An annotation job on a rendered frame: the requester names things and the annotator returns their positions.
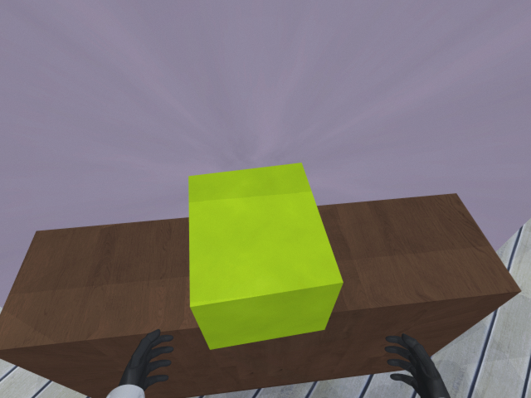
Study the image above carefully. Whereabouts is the right robot hand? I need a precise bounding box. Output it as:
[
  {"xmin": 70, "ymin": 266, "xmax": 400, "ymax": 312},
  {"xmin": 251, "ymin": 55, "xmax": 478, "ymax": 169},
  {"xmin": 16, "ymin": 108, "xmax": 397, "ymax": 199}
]
[{"xmin": 385, "ymin": 333, "xmax": 451, "ymax": 398}]

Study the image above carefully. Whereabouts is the pedestal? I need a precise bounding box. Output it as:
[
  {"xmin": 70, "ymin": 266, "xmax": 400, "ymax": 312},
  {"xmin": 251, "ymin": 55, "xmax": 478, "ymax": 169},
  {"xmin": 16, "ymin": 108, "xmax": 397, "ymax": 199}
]
[{"xmin": 0, "ymin": 193, "xmax": 521, "ymax": 398}]

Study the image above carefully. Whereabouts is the carton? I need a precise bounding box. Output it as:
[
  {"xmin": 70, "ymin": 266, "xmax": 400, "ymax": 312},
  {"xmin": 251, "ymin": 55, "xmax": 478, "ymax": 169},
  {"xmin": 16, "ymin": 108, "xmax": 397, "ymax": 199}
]
[{"xmin": 188, "ymin": 163, "xmax": 343, "ymax": 350}]

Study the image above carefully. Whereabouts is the left robot hand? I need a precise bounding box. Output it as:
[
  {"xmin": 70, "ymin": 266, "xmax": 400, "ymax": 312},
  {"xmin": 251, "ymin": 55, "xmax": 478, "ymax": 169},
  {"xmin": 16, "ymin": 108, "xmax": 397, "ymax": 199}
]
[{"xmin": 118, "ymin": 329, "xmax": 173, "ymax": 391}]

